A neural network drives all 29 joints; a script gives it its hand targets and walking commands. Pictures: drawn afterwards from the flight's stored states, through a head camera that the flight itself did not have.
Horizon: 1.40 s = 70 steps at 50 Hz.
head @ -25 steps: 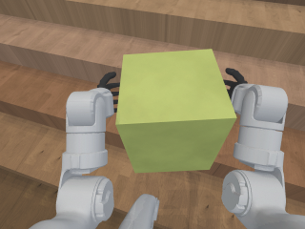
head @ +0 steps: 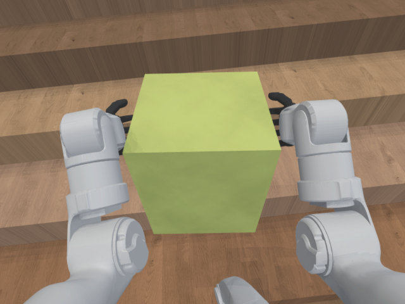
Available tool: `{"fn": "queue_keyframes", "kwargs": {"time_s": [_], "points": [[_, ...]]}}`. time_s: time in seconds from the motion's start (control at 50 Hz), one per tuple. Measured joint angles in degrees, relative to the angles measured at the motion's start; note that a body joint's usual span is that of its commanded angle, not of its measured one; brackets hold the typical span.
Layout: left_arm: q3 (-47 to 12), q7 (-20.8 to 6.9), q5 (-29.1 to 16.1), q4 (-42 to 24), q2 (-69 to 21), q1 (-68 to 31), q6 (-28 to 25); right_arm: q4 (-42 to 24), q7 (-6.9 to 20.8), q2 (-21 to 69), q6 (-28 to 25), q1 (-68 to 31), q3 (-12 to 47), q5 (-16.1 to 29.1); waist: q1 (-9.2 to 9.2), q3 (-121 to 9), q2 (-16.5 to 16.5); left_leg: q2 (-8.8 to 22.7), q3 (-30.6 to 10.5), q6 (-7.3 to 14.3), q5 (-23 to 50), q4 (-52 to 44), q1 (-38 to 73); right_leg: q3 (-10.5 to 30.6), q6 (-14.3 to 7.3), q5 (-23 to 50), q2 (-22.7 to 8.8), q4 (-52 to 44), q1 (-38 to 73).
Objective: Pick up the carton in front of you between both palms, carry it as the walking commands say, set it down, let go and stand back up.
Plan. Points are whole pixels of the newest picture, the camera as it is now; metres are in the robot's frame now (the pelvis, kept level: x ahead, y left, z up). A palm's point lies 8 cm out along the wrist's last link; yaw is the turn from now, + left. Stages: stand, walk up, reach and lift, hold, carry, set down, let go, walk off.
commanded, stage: carry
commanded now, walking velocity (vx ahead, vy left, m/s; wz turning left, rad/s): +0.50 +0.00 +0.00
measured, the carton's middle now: (202, 157) +0.39 -0.05 +0.09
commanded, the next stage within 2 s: none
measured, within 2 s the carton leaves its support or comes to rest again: neither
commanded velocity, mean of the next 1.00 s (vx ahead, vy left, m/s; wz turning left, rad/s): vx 0.28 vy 0.00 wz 0.00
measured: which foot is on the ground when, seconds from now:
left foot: down 0.00-0.34, up 0.36-0.88, down 0.90-1.00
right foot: up 0.00-0.32, down 0.34-0.90, up 0.92-1.00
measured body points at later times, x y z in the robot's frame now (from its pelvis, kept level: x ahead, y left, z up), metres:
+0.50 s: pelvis +0.28 -0.09 +0.16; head +0.31 -0.07 +0.61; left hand +0.63 +0.12 +0.28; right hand +0.69 -0.17 +0.29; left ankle +0.19 +0.03 -0.35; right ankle +0.37 -0.17 -0.53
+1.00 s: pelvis +0.54 +0.01 +0.28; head +0.58 +0.00 +0.73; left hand +0.96 +0.12 +0.43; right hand +0.92 -0.18 +0.43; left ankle +0.71 +0.08 -0.35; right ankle +0.40 -0.12 -0.30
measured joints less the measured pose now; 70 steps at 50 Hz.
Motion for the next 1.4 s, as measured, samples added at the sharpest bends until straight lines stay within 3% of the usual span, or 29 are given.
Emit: {"fn": "queue_keyframes", "kwargs": {"time_s": [0.08, 0.16, 0.2, 0.26, 0.32, 0.36, 0.4, 0.44, 0.48, 0.52, 0.62, 0.7, 0.74, 0.78, 0.82, 0.86, 0.9, 0.92, 0.94, 0.98, 1.04, 1.08, 1.14, 1.18, 1.22, 1.26, 1.3, 1.34, 1.4], "points": [[-0.79, 0.32, -0.07, -3.17, 0.32, -1.54, -0.25, -2.19, 0.25, 0.69, -0.89, -2.20, -2.21, -1.18, 1.73, -0.78, 0.21, 1.26, -1.55, -0.66, 1.17, -9.02, 7.05, -3.66, -1.24, -9.03, -3.40, -3.26, -10.98], [-2.85, 0.39, -0.61, -2.00, 1.63, -2.59, -0.21, -2.05, 1.68, 1.60, -1.15, -2.83, -4.22, -3.64, 2.68, -3.70, -1.03, 2.63, -4.15, -2.62, -0.54, -13.52, 13.20, -2.86, -2.23, -19.58, -6.47, 14.72, -24.89], [-4.53, 0.78, -0.64, -0.52, 1.62, -2.65, -0.02, -1.94, 2.60, 1.43, -0.74, -1.85, -5.09, -4.21, 3.99, -4.56, -1.35, 4.28, -5.55, -3.81, -1.49, -16.61, 17.68, -3.31, -1.77, -19.65, -8.38, 15.51, -30.46], [-6.96, 1.94, -1.39, 1.72, 1.28, -2.31, 0.32, -1.51, 3.74, 0.78, 0.33, -0.49, -6.38, -4.68, 7.42, -6.14, -0.58, 7.64, -6.18, -4.45, 0.63, -26.12, 25.32, -8.11, -1.24, -14.69, -10.46, -2.85, -31.11], [-9.92, 3.38, -3.33, 5.59, 0.98, -2.23, -0.49, -0.28, 5.40, 0.08, 0.89, 0.66, -8.96, -5.43, 11.64, -7.51, -0.66, 10.58, -3.46, -4.22, 6.22, -27.57, 27.52, -12.39, -2.52, -8.95, -7.71, -26.65, -19.43], [-12.17, 4.62, -4.45, 6.81, 0.07, -0.90, -1.74, 0.10, 6.42, -0.37, 0.56, 1.86, -10.16, -6.25, 16.12, -6.27, -0.32, 12.99, -3.95, -3.69, 12.77, -11.66, 22.22, -13.04, -0.57, -12.04, -4.49, -35.61, -10.85], [-13.74, 5.30, -5.40, 6.77, -0.64, 0.98, -3.23, 1.22, 7.37, -0.78, -0.54, 2.24, -11.31, -7.20, 19.80, -4.01, 0.82, 8.73, -13.51, -4.35, 10.82, 21.69, 9.83, -13.22, -0.10, -10.99, -3.50, -38.77, -6.86], [-14.88, 4.36, -7.29, 5.37, -1.19, 3.75, -3.82, 0.54, 7.84, -0.36, -0.84, 3.84, -12.12, -7.83, 21.40, -2.40, 2.27, 3.21, -17.67, -2.94, 8.49, 47.54, 0.09, -13.09, 0.22, -8.96, -2.82, -44.61, -1.38], [-15.53, 4.63, -8.10, 3.41, -1.15, 5.63, -3.93, -2.18, 7.87, 0.60, -0.55, 5.72, -11.91, -8.19, 21.36, -1.07, 2.60, 0.62, -17.13, -1.19, 7.51, 59.43, -7.28, -12.59, 0.75, -7.39, -2.52, -51.59, 4.40], [-15.38, 4.78, -8.64, 1.57, -0.94, 5.98, -4.24, -5.51, 7.87, 1.20, -0.34, 6.90, -11.12, -8.24, 20.49, -0.17, 2.17, 0.48, -15.07, -0.27, 6.42, 62.03, -13.50, -12.00, 0.87, -5.96, -2.69, -58.28, 9.61], [-12.59, 4.72, -7.53, -2.20, -1.68, 4.06, -4.79, -10.20, 7.55, 0.56, -0.70, 6.31, -9.05, -7.00, 17.42, -2.05, 1.99, 4.16, -9.88, -0.09, 0.24, 55.37, -24.84, -10.38, 1.67, -4.47, -4.07, -69.90, 18.93], [-11.13, 4.18, -6.22, -2.40, -2.15, 2.57, -4.13, -9.10, 6.92, -1.18, -0.02, 4.26, -7.66, -5.58, 16.30, -5.42, 3.51, 5.53, -10.11, 0.24, -13.11, 74.40, -36.96, -8.34, 3.15, -5.69, -4.97, -75.66, 25.73], [-10.42, 3.61, -5.97, -2.12, -1.61, 2.33, -3.17, -7.47, 6.22, -1.39, 0.59, 3.01, -6.70, -5.24, 15.41, -5.95, 3.40, 6.47, -9.24, -0.21, -15.60, 77.24, -42.60, -7.08, 4.66, -6.02, -6.69, -79.55, 30.39], [-9.39, 2.86, -5.82, -1.52, -0.79, 1.95, -2.14, -5.71, 5.49, -1.34, 1.23, 1.76, -5.42, -5.14, 14.13, -6.29, 2.95, 8.22, -6.89, -0.67, -14.42, 69.96, -45.91, -6.33, 5.58, -5.30, -8.69, -85.06, 35.39], [-8.14, 2.32, -5.57, -0.85, -0.12, 1.26, -1.15, -4.07, 4.43, -1.22, 1.74, 0.52, -4.16, -4.87, 12.47, -6.70, 2.22, 9.23, -3.20, -0.29, -9.97, 55.36, -44.36, -7.01, 5.67, -3.04, -10.78, -91.61, 40.04], [-6.80, 1.90, -5.31, -0.20, 0.49, 0.89, -0.36, -2.22, 3.61, -1.15, 1.89, -0.44, -3.14, -4.03, 10.51, -6.92, 2.02, 8.10, -0.25, 0.84, -4.55, 40.69, -37.54, -9.16, 5.64, 0.45, -12.28, -94.34, 42.47], [-5.07, 1.19, -4.72, 0.44, 0.89, 1.56, 0.00, -0.17, 2.78, -0.66, 1.55, -0.53, -1.54, -3.29, 7.27, -6.18, 2.90, 4.98, 0.56, 0.66, 0.76, 24.74, -25.76, -10.96, 5.53, 3.76, -13.42, -85.83, 40.28], [-4.46, 0.75, -4.35, 1.07, 1.21, 1.36, -0.25, 0.14, 2.49, -0.42, 1.13, -0.28, -0.87, -3.04, 5.05, -5.01, 2.10, 3.45, 0.74, 0.74, -1.56, 22.73, -23.13, -9.46, 5.82, 5.61, -14.16, -74.98, 36.55], [-4.01, 0.40, -3.96, 1.85, 1.58, 0.74, -0.78, 0.31, 2.20, -0.23, 0.37, -0.09, -0.54, -2.66, 3.30, -3.30, 0.86, 2.63, 1.11, 1.18, -1.26, 22.49, -22.22, -4.67, 6.56, 4.36, -12.71, -59.93, 30.98], [-3.26, 0.05, -2.98, 2.39, 1.55, 0.63, -1.46, 0.23, 1.73, 0.43, -1.08, 1.21, -0.49, -2.03, 2.04, -0.48, -1.54, 1.66, 1.71, 1.75, 0.46, 19.01, -18.68, 2.41, 6.17, 2.16, -7.00, -31.48, 20.36], [-2.89, 0.21, -1.62, -1.40, -0.31, 2.57, -1.07, -2.65, 1.37, 1.05, -1.51, 3.64, -0.90, -1.48, 2.75, 2.06, -2.07, 0.95, 1.32, 1.62, 2.56, 10.55, -12.50, 2.48, 3.59, 2.82, -1.27, -11.95, 10.23], [-3.15, 0.46, -1.42, -5.37, -1.03, 3.23, -0.63, -5.21, 1.36, 1.34, -1.79, 3.76, -1.70, -1.33, 3.85, 3.09, -1.29, 1.02, 0.94, 1.64, 4.04, 5.47, -9.31, 0.70, 2.35, 2.13, -0.01, -7.98, 5.17], [-3.89, 0.65, -1.81, -9.18, -1.23, 2.96, -1.23, -8.68, 1.47, 2.12, -2.48, 2.91, -3.69, -2.09, 5.93, 3.45, -0.44, 1.04, 0.82, 1.80, 6.03, -0.99, -5.22, -0.74, 1.92, -2.04, -0.66, -9.25, 0.03], [-4.56, 0.68, -2.10, -10.10, -1.28, 2.67, -1.94, -10.45, 1.81, 2.37, -2.59, 2.65, -4.65, -2.85, 7.20, 3.12, 0.19, 1.23, 0.33, 1.67, 7.01, -4.58, -2.60, -1.72, 2.40, -7.04, -1.97, -19.66, 0.23], [-5.63, 0.71, -2.47, -9.53, -0.92, 2.47, -2.19, -11.00, 2.27, 2.37, -2.17, 2.63, -5.19, -3.59, 8.29, 1.81, 0.52, 1.47, -0.31, 1.37, 7.99, -7.95, -0.43, -2.90, 3.03, -12.73, -2.86, -36.83, 3.58], [-6.68, 0.80, -2.95, -7.54, -0.26, 2.02, -2.11, -10.07, 2.78, 2.15, -1.49, 2.37, -5.52, -4.35, 9.10, -0.22, 0.57, 1.54, -0.98, 1.15, 8.47, -9.83, 0.82, -4.05, 3.21, -12.05, -3.25, -51.69, 7.94], [-7.75, 0.92, -3.24, -4.40, 0.36, 1.71, -2.07, -7.58, 3.49, 1.90, -1.11, 2.17, -5.89, -5.24, 9.99, -2.57, 0.18, 1.40, -1.36, 0.82, 7.94, -9.89, 1.58, -4.50, 2.56, -5.77, -3.65, -64.70, 13.41], [-8.44, 0.98, -3.27, -1.03, 0.47, 2.24, -2.37, -4.25, 4.28, 1.66, -1.21, 2.46, -5.93, -6.12, 10.85, -4.43, 0.54, 1.81, -1.75, 0.46, 6.75, -9.10, 2.61, -4.93, 3.18, -0.55, -3.53, -69.06, 16.38], [-9.44, 1.03, -2.90, 3.97, -0.23, 4.37, -2.86, 0.09, 5.33, 1.61, -1.20, 4.88, -5.91, -7.22, 11.47, -7.49, 0.65, 1.87, -2.26, 0.08, 6.36, -10.54, 5.20, -5.37, 4.37, -2.10, -3.38, -69.88, 18.84]]}}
